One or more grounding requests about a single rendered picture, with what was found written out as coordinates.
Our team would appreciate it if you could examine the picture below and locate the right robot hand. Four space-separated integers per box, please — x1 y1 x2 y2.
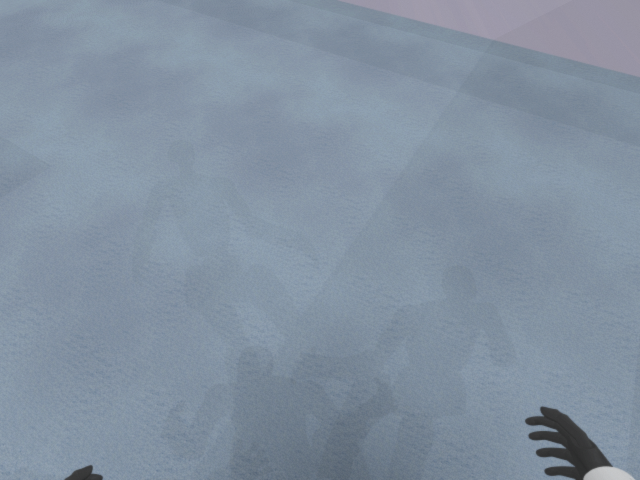
525 406 613 480

